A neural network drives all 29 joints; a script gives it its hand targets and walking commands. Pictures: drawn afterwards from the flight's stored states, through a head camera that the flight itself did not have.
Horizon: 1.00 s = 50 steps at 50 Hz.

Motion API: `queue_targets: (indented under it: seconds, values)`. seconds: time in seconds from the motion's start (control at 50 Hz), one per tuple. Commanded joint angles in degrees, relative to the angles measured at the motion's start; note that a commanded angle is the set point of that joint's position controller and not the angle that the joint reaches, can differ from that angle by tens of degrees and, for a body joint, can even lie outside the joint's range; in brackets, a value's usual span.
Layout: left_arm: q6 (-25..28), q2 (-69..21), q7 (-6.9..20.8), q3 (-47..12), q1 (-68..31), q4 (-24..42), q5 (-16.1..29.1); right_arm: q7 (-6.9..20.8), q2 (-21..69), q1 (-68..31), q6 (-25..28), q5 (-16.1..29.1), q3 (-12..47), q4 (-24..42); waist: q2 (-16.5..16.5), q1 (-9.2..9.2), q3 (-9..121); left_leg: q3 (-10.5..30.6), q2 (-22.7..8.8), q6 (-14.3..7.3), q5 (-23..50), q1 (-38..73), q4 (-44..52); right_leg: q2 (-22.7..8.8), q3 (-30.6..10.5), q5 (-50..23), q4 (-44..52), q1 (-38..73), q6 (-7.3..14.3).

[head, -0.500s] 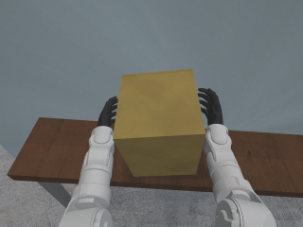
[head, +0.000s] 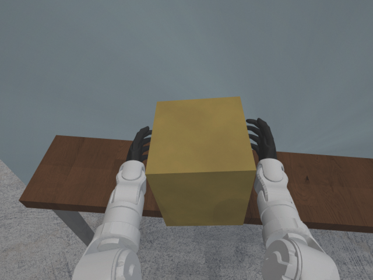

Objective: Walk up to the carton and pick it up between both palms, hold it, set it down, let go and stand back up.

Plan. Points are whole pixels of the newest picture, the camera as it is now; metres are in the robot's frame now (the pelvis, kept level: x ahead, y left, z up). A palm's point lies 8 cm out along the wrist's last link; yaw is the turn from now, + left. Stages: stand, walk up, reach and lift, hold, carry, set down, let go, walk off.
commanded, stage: set down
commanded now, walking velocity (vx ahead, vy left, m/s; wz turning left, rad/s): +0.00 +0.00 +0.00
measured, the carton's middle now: (201, 164) +0.41 +0.00 +0.00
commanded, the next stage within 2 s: none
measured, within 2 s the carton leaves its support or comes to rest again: rests again in 0.80 s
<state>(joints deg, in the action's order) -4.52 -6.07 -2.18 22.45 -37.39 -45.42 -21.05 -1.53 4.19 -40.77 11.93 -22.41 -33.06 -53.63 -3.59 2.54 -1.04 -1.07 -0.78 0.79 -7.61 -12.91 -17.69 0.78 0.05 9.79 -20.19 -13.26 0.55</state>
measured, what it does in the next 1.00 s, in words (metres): stands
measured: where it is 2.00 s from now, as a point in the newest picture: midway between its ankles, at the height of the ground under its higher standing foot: outside the picture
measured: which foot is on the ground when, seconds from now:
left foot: down 0.00-1.00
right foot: down 0.00-1.00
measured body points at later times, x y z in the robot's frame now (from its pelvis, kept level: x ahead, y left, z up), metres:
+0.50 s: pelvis +0.04 +0.00 +0.00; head +0.12 +0.02 +0.44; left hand +0.45 +0.16 +0.04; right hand +0.46 -0.14 +0.05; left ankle +0.02 +0.13 -0.75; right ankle +0.01 -0.10 -0.74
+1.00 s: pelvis +0.01 +0.00 +0.00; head +0.07 +0.02 +0.44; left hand +0.41 +0.16 +0.04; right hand +0.42 -0.13 +0.05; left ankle +0.02 +0.13 -0.75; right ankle +0.01 -0.10 -0.75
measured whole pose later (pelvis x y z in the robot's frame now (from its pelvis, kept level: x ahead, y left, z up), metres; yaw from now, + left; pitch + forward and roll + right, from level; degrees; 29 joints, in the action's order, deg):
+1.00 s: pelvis +0.01 +0.00 +0.00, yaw +0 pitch +9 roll +0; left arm 7.8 -6.3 -3.1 27.1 -39.4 -49.5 -23.7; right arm -2.5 4.7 -41.5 16.4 -25.8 -35.2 -55.5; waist -3.1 2.7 1.6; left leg -1.9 -1.0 0.5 -7.6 -19.9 -18.6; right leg 0.9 0.1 9.2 -20.2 -20.0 0.5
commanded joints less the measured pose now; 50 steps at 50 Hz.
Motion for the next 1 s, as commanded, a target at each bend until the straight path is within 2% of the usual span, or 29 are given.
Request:
queue_targets:
  seconds: [0.0,0.04,0.08,0.1,0.18,0.2,0.24,0.26,0.3,0.36,0.4,0.42,0.44,0.48,0.5,0.52,0.54,0.56,0.64,0.68,0.7,0.72,0.8,0.82,0.84,0.86,0.88,0.92,0.98]
  values:
    - [9.29,-23.71,3.2,-6.94,-48.19,3.39,-0.3,9.5,28.25,-36.75,1.99,-7.53,8.56,1.1,2.48,0.42,36.63,-8.85,0.0,-0.97,0.68,2.13,3.81,-1.02,5.32,-4.2,3.15,8.74,-2.76]
    - [9.17,-22.89,3.56,-5.79,-43.54,0.94,-1.43,9.06,28.5,-36.14,2.59,-6.98,9.8,2.02,2.21,1.47,37.25,-8.74,0.3,-1.03,4.25,1.47,2.84,-1.29,5.1,-9.54,2.3,11.72,-2.93]
    - [10.13,-23.66,3.67,-5.66,-41.83,0.45,-1.5,8.68,29.64,-36.44,3.75,-6.49,11.31,3.5,1.62,1.76,39.99,-8.56,0.38,-0.79,8.41,0.82,1.75,-1.13,4.64,-16.98,0.4,14.48,-3.34]
    - [10.37,-23.8,3.61,-5.77,-40.02,-0.47,-1.92,8.46,29.07,-35.69,4.33,-6.05,11.6,2.69,2.14,1.18,40.78,-8.4,0.32,-0.53,11.12,1.21,0.92,-1.05,4.88,-19.83,0.08,14.63,-3.29]
    - [11.83,-25.32,4.26,-7.33,-32.82,-1.99,-2.3,7.12,30.75,-33.69,7.48,-4.82,16.26,4.26,2.13,2.1,42.47,-7.61,0.26,0.35,23.65,1.46,-2.9,-0.82,4.47,-35.04,-2.79,16.98,-3.73]
    - [12.5,-25.97,4.29,-9.03,-32.71,-1.36,-1.57,6.76,30.17,-32.45,8.09,-4.31,16.34,2.19,2.73,0.71,44.16,-7.26,-0.19,0.82,27.01,3.46,-4.12,-0.75,4.86,-36.5,-2.91,16.05,-3.59]
    - [12.74,-26.51,4.52,-7.99,-28.96,-3.34,-2.93,6.32,31.36,-32.34,9.06,-4.0,17.84,1.51,2.44,1.78,42.14,-7.0,-0.26,1.11,30.73,2.38,-5.24,-0.67,4.31,-40.84,-3.81,17.84,-3.54]
    - [12.94,-27.16,4.76,-8.72,-27.84,-3.4,-2.93,5.97,31.11,-30.62,9.32,-4.22,18.58,-0.38,2.62,1.15,40.57,-6.56,-0.32,1.32,32.57,2.36,-5.8,-0.55,4.72,-42.79,-4.34,17.41,-3.72]
    - [13.6,-27.11,5.05,-8.23,-24.58,-5.33,-3.5,5.5,33.09,-29.41,10.55,-4.06,20.55,0.0,2.25,1.94,39.88,-6.32,0.22,0.51,30.85,-1.71,-5.22,-2.06,4.14,-49.36,-5.57,20.12,-3.87]
    - [14.77,-28.43,5.47,-9.42,-23.36,-6.26,-3.08,4.92,33.55,-27.53,12.21,-5.21,21.32,-1.81,0.82,0.95,38.81,-6.24,0.49,-0.49,26.13,-9.04,-2.68,-3.41,4.25,-55.4,-7.6,23.76,-4.66]
    - [15.21,-28.96,5.68,-10.53,-22.29,-5.87,-3.38,4.83,33.51,-26.26,12.46,-4.96,21.21,-3.65,2.11,0.38,39.66,-6.14,0.12,-0.07,26.36,-8.18,-2.59,-2.92,4.91,-53.7,-7.79,23.64,-4.67]
    - [15.31,-29.92,5.49,-9.88,-22.18,-5.94,-3.52,4.91,33.78,-26.87,12.44,-5.18,20.58,-4.47,2.85,0.79,37.88,-4.96,-0.6,-0.03,29.09,-3.22,-3.15,-2.69,5.4,-49.72,-6.98,18.63,-4.61]
    - [15.71,-30.21,5.18,-11.27,-23.36,-4.19,-2.71,4.99,33.42,-27.92,12.87,-4.69,20.54,-3.95,4.52,0.39,40.74,-4.94,-0.75,0.56,32.02,1.69,-5.14,-2.11,5.81,-47.47,-6.28,13.95,-4.14]
    - [15.9,-30.1,4.48,-10.82,-22.85,-4.28,-3.25,5.27,32.43,-27.27,12.92,-5.27,19.24,-5.71,5.48,1.13,40.11,-4.64,-1.66,1.32,36.56,7.45,-6.66,-1.07,6.35,-38.91,-3.71,7.64,-2.41]
    - [15.83,-30.29,4.5,-10.4,-22.72,-5.3,-3.86,5.24,31.77,-27.4,12.96,-5.05,18.52,-6.04,6.04,0.98,39.26,-4.67,-1.83,1.71,36.09,7.92,-6.71,-0.43,6.43,-36.05,-2.77,6.68,-1.92]
    - [15.83,-29.86,4.22,-9.91,-22.1,-4.93,-4.25,5.35,31.4,-26.92,12.75,-4.05,18.82,-5.62,5.96,1.84,39.04,-5.56,-1.45,1.83,35.48,6.73,-6.94,-0.14,5.78,-36.1,-2.47,8.8,-1.38]
    - [15.63,-28.91,4.53,-9.68,-21.85,-6.08,-4.24,5.37,30.79,-26.19,12.42,-4.29,18.67,-5.88,5.11,1.12,37.63,-5.68,-1.39,1.78,33.58,5.55,-6.07,-0.2,5.97,-35.43,-2.09,10.03,-1.51]
    - [15.69,-28.81,4.54,-9.35,-22.78,-6.48,-4.14,5.47,31.0,-26.95,12.32,-4.55,18.33,-5.58,4.06,1.52,37.85,-6.1,-1.2,1.53,31.71,3.75,-5.57,-0.16,5.75,-35.66,-1.92,12.16,-1.69]
    - [15.07,-26.52,4.33,-6.48,-22.19,-7.1,-5.14,6.39,28.9,-25.5,10.46,-3.85,16.69,-5.61,4.65,2.16,34.02,-6.67,-1.07,0.89,24.19,2.36,-2.62,-0.03,5.27,-29.12,-0.52,12.64,-1.59]
    - [14.64,-24.68,4.87,-4.84,-23.64,-8.82,-5.19,6.46,28.64,-26.62,9.71,-4.74,15.73,-4.22,2.52,2.3,32.86,-7.27,-0.64,0.25,19.88,0.22,-1.37,-0.4,5.39,-26.86,-0.25,13.63,-1.7]
    - [14.31,-24.79,4.98,-4.45,-24.11,-8.89,-5.03,6.53,28.89,-26.5,9.05,-4.55,15.16,-4.02,2.44,1.78,30.57,-7.31,-0.48,0.05,18.19,0.07,-1.01,-0.51,5.03,-25.13,0.33,13.35,-1.84]
    - [14.16,-24.48,4.92,-4.08,-25.6,-8.31,-4.85,6.75,28.28,-27.87,8.79,-4.75,14.49,-3.34,2.65,2.41,30.91,-7.42,-0.43,-0.08,16.07,-0.67,-0.25,-0.56,5.08,-22.52,0.44,12.94,-1.9]
    - [14.83,-23.97,4.89,-3.24,-29.51,-7.5,-4.68,7.1,28.53,-28.37,7.75,-6.94,11.36,-1.26,0.95,0.64,31.29,-7.98,-0.32,-0.74,10.22,-1.01,0.59,-0.81,5.35,-15.91,1.34,10.52,-2.37]
    - [14.84,-23.3,4.9,-3.04,-30.99,-8.23,-4.54,7.13,28.0,-29.88,7.48,-7.19,10.79,-0.51,1.99,0.82,31.63,-7.78,-0.25,-0.66,8.9,-1.3,0.8,-0.74,5.5,-13.3,1.63,10.1,-2.2]
    - [14.75,-23.31,5.0,-1.92,-30.77,-8.95,-5.04,7.19,27.89,-29.18,7.04,-7.44,9.54,-1.25,1.47,0.64,30.51,-7.93,-0.31,-0.74,7.59,-1.61,0.71,-0.79,5.44,-10.71,1.8,8.52,-2.14]
    - [14.94,-22.18,4.96,-0.66,-31.89,-8.75,-5.46,7.48,28.21,-30.35,6.44,-8.12,9.18,-0.61,0.33,1.75,29.4,-7.96,-0.35,-1.11,5.07,-2.12,1.77,-1.01,5.2,-7.91,2.35,9.25,-2.19]
    - [14.67,-21.79,4.93,-0.5,-32.24,-9.05,-5.17,7.64,27.53,-29.48,5.91,-8.16,8.84,-0.6,0.04,1.41,28.51,-8.43,-0.19,-1.61,2.85,-3.01,1.9,-1.19,5.1,-5.58,2.59,8.41,-2.24]
    - [15.08,-21.81,4.85,-1.02,-34.68,-8.43,-4.87,7.76,28.24,-30.98,6.03,-9.26,7.39,0.06,0.84,0.41,30.69,-8.26,-0.23,-1.59,1.79,-3.54,1.66,-1.19,5.19,-4.21,1.8,7.79,-2.25]
    - [15.27,-21.5,4.43,-0.13,-32.92,-8.45,-6.05,7.81,28.07,-29.69,5.98,-10.14,6.99,-0.66,1.18,0.82,29.14,-8.48,-0.07,-1.34,1.33,-3.56,1.71,-1.28,5.02,-3.96,1.85,7.22,-2.48]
